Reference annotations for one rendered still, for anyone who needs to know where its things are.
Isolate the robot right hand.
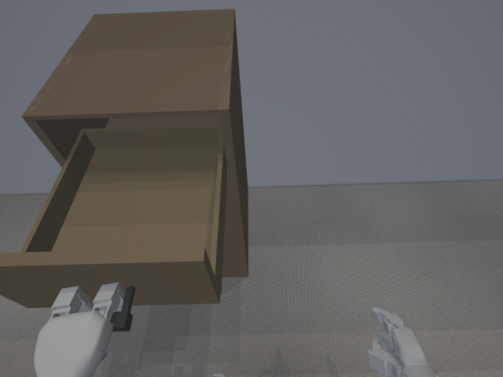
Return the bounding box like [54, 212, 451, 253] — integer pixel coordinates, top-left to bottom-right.
[368, 307, 430, 377]

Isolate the cabinet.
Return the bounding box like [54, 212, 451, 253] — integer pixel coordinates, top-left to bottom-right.
[21, 9, 248, 277]

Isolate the robot left hand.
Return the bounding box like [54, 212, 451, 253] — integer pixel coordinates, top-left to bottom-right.
[34, 282, 125, 377]

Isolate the handle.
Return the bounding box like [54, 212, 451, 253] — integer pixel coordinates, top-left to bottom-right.
[111, 287, 135, 331]

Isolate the drawer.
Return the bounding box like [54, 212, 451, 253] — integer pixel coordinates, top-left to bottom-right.
[0, 124, 227, 308]

